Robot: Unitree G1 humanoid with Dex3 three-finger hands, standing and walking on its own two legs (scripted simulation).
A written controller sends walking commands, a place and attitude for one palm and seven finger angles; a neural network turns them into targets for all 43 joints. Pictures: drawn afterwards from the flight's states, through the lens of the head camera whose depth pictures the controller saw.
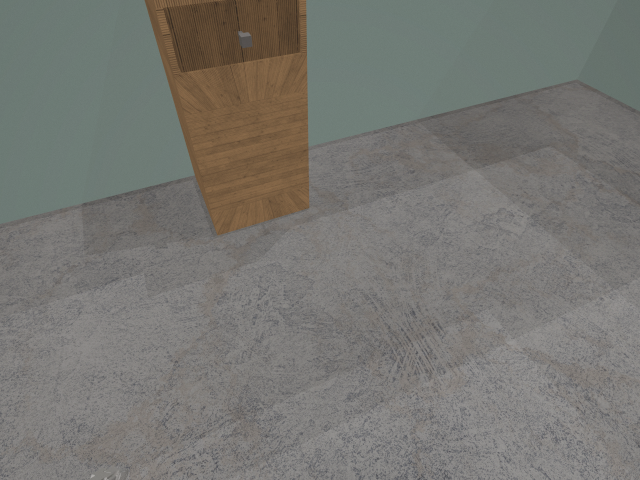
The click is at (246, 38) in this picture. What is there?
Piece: drawer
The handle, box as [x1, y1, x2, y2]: [238, 31, 252, 47]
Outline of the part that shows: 238,31 239,42 241,46 252,46 251,37 248,32 243,33 241,31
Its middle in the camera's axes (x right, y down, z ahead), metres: -0.23 -0.59 +1.14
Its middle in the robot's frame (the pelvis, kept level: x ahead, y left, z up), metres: +1.25 +0.30 +0.03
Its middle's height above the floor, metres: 0.80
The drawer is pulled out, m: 0.00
